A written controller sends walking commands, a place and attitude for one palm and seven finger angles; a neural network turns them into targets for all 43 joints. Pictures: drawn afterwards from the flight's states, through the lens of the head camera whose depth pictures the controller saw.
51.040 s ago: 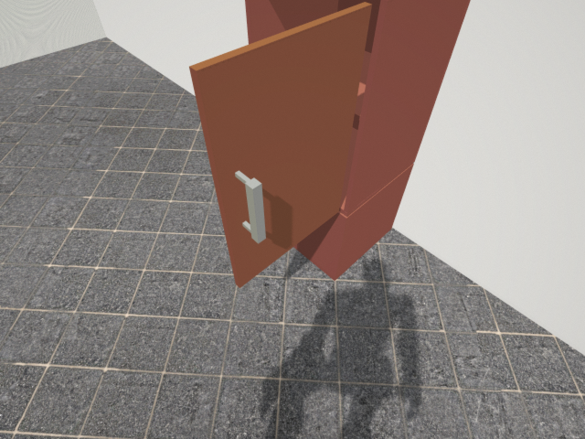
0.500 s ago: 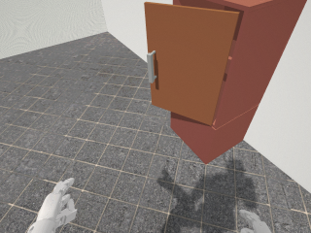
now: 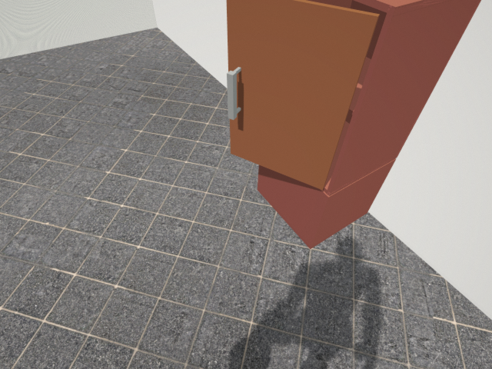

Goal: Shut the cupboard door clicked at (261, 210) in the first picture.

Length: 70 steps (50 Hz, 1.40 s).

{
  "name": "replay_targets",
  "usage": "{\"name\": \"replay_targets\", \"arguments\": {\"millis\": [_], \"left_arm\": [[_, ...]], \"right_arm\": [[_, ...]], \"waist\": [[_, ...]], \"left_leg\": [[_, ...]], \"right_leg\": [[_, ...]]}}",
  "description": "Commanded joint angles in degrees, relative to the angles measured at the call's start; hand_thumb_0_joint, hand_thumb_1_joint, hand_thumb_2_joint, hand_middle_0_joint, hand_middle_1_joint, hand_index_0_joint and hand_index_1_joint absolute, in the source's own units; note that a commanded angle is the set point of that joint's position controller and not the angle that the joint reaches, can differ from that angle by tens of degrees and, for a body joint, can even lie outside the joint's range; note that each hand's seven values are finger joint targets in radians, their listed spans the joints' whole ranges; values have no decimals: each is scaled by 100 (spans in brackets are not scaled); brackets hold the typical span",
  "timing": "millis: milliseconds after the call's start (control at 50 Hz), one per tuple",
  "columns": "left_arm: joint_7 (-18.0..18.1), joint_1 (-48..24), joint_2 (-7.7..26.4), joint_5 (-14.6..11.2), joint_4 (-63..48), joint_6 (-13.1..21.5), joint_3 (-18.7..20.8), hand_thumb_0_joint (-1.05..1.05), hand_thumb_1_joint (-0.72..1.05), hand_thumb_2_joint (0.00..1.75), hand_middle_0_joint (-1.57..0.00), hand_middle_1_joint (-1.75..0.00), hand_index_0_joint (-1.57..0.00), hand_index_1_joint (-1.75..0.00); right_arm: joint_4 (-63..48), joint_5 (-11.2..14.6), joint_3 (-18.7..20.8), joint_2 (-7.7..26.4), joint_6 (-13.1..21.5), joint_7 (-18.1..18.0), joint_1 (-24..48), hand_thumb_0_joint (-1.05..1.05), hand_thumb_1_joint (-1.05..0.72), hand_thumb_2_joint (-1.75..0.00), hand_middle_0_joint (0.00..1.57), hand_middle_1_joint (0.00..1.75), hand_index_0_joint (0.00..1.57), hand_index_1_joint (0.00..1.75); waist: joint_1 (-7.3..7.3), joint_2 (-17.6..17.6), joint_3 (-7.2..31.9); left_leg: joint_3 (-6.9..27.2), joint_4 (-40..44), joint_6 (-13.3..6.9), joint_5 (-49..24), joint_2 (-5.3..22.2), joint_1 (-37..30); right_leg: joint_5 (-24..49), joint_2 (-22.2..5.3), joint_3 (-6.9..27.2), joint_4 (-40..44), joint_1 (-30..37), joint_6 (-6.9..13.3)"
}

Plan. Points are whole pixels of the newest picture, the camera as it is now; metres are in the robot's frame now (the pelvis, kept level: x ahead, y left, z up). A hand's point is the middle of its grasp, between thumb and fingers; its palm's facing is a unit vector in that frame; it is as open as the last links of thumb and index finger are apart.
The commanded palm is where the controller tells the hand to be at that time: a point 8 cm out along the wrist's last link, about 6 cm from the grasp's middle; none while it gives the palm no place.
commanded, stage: let the arm hang, fingers relaxed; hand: left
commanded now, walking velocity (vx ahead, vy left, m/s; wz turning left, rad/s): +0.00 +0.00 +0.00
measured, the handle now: (235, 93) +0.92 +0.09 -0.05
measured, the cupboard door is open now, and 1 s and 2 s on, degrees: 27 27 27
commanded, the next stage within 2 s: look to check the result in 0.44 s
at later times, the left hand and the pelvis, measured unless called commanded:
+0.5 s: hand out of the picture +0.02 +0.17 -0.18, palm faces +0.01 -0.98 -0.18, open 7.4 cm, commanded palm none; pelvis +0.01 +0.00 +0.00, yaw -1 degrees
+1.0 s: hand out of the picture +0.03 +0.20 -0.17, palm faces +0.00 -0.97 -0.25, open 7.4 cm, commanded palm none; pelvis +0.02 -0.01 +0.00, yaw -1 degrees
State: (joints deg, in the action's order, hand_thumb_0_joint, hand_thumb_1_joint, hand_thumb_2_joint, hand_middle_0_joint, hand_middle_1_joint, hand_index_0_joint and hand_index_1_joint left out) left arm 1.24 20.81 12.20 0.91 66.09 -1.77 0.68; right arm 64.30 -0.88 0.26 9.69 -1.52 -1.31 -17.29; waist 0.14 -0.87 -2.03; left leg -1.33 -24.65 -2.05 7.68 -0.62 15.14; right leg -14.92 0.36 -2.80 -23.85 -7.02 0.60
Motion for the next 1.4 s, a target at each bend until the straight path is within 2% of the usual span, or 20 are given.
{"name": "replay_targets", "arguments": {"millis": [0, 100, 280, 440, 520, 660, 760, 840, 920, 1040, 1080, 1140, 1200, 1240, 1260, 1280, 1300, 1320, 1360, 1380], "left_arm": [[27, 154, 504, 2, -198, 145, 116, 0, 90, 90, -20, -30, -20, -30], [39, 156, 453, 7, -216, 153, 111, 0, 90, 90, -20, -30, -20, -30], [49, -14, 473, -5, -254, 213, 124, 0, 90, 90, -20, -30, -20, -30], [51, -148, 531, -13, -257, 228, 133, 0, 90, 90, -20, -30, -20, -30], [46, -209, 535, -25, -242, 215, 133, 0, 90, 90, -20, -30, -20, -30], [46, -291, 635, -23, -235, 234, 133, 0, 90, 90, -20, -30, -20, -30], [39, -357, 683, -22, -225, 218, 132, 0, 90, 90, -20, -30, -20, -30], [32, -384, 792, -18, -236, 240, 144, 0, 90, 90, -20, -30, -20, -30], [26, -475, 796, -20, -232, 230, 136, 0, 90, 90, -20, -30, -20, -30], [20, -545, 935, -16, -261, 261, 153, 0, 90, 90, -20, -30, -20, -30], [20, -605, 923, -22, -252, 252, 146, 0, 90, 90, -20, -30, -20, -30], [69, -384, 617, -25, -265, 152, 130, 0, 90, 90, -20, -30, -20, -30], [96, -393, 786, -17, -437, 90, 258, 0, 90, 90, -20, -30, -20, -30], [107, -364, 912, 11, -599, 76, 355, 0, 90, 90, -20, -30, -20, -30], [116, -413, 977, 17, -709, 64, 395, 0, 90, 90, -20, -30, -20, -30], [124, -489, 996, 29, -824, 65, 426, 0, 90, 90, -20, -30, -20, -30], [130, -565, 1001, 48, -921, 72, 445, 0, 90, 90, -20, -30, -20, -30], [144, -671, 1017, 83, -1025, 77, 475, 0, 90, 90, -20, -30, -20, -30], [152, -910, 1093, 111, -1169, 98, 527, 0, 90, 90, -20, -30, -20, -30], [131, -897, 1115, 86, -1224, 96, 532, 0, 90, 90, -20, -30, -20, -30]], "right_arm": [[-219, 6, 169, 824, 116, -86, -125, 0, -90, -90, 20, 30, 20, 30], [-175, -1, 155, 693, 105, -63, -112, 0, -90, -90, 20, 30, 20, 30], [-152, 6, 121, 671, 181, -64, -8, 0, -90, -90, 20, 30, 20, 30], [-152, 21, 118, 779, 187, -77, 77, 0, -90, -90, 20, 30, 20, 30], [-139, 10, 109, 807, 202, -82, 128, 0, -90, -90, 20, 30, 20, 30], [-137, 23, 119, 907, 202, -83, 190, 0, -90, -90, 20, 30, 20, 30], [-121, 23, 121, 972, 192, -78, 311, 0, -90, -90, 20, 30, 20, 30], [-147, 40, 132, 1078, 206, -77, 371, 0, -90, -90, 20, 30, 20, 30], [-128, 25, 126, 1099, 200, -68, 462, 0, -90, -90, 20, 30, 20, 30], [-157, 40, 142, 1220, 216, -61, 553, 0, -90, -90, 20, 30, 20, 30], [-136, 28, 126, 1195, 215, -61, 578, 0, -90, -90, 20, 30, 20, 30], [-183, 25, 69, 814, 126, -34, 422, 0, -90, -90, 20, 30, 20, 30], [-339, 3, 143, 883, 56, -12, 415, 0, -90, -90, 20, 30, 20, 30], [-498, 1, 202, 867, 18, 7, 413, 0, -90, -90, 20, 30, 20, 30], [-585, -15, 234, 813, -15, 15, 421, 0, -90, -90, 20, 30, 20, 30], [-686, -31, 268, 771, -50, 26, 434, 0, -90, -90, 20, 30, 20, 30], [-777, -44, 310, 769, -89, 38, 491, 0, -90, -90, 20, 30, 20, 30], [-877, -40, 351, 750, -106, 61, 528, 0, -90, -90, 20, 30, 20, 30], [-1008, -11, 364, 678, -94, 119, 431, 0, -90, -90, 20, 30, 20, 30], [-1007, -20, 357, 665, -93, 138, 259, 0, -90, -90, 20, 30, 20, 30]], "waist": [[-15, 137, -382], [-23, 190, -494], [-23, 37, -259], [-24, 9, -241], [-22, -90, -143], [-38, 145, -101], [-31, 29, -227], [-23, 116, -56], [-26, 57, -187], [-26, 90, 15], [-30, 84, -77], [-2, 106, -112], [24, 152, -38], [47, 411, 22], [54, 639, 2], [43, 848, -82], [31, 949, -186], [7, 849, -317], [-145, 744, -398], [-201, 598, -289]], "left_leg": [[877, 870, -67, 1230, 655, -14], [738, 775, -34, 1082, 569, -86], [632, 648, -2, 205, 580, -266], [615, 591, 12, -89, 618, -404], [668, 653, 7, -101, 639, -444], [635, 579, -4, -397, 666, -570], [647, 652, 7, -241, 671, -571], [646, 628, -11, -444, 692, -697], [636, 705, 6, -289, 693, -666], [630, 645, 9, -544, 699, -778], [641, 678, 16, -512, 702, -718], [631, 387, 69, -762, 624, -432], [701, -31, 69, -859, 531, 78], [540, -567, 121, -771, 354, 385], [358, -1044, 165, -488, 259, 538], [212, -1652, 221, 333, 203, 740], [93, -2281, 271, 1360, 208, 939], [55, -2648, 292, 1898, 315, 1100], [95, -2085, 311, 1924, 535, 973], [-94, -1490, 311, 1245, 447, 603]], "right_leg": [[-626, -505, 601, 627, -666, 244], [-784, -551, 647, 701, -893, 231], [-78, -608, 644, 661, -566, 212], [100, -603, 623, 728, -456, 211], [148, -610, 606, 699, -333, 201], [352, -636, 601, 758, -267, 195], [219, -638, 594, 799, -320, 192], [410, -636, 633, 813, -217, 195], [310, -648, 624, 846, -266, 178], [547, -664, 649, 868, -128, 189], [522, -673, 634, 875, -118, 183], [667, -762, 428, 545, -79, 116], [872, -953, 348, 186, 86, 239], [1038, -1280, 442, 153, 150, 442], [1161, -1580, 548, 209, 118, 606], [1458, -1866, 633, 255, 63, 826], [1821, -2151, 694, 290, -53, 1035], [2101, -2349, 627, 252, -153, 1150], [2673, -2342, 204, -297, -176, 977], [2659, -2123, -144, -730, -234, 729]]}}
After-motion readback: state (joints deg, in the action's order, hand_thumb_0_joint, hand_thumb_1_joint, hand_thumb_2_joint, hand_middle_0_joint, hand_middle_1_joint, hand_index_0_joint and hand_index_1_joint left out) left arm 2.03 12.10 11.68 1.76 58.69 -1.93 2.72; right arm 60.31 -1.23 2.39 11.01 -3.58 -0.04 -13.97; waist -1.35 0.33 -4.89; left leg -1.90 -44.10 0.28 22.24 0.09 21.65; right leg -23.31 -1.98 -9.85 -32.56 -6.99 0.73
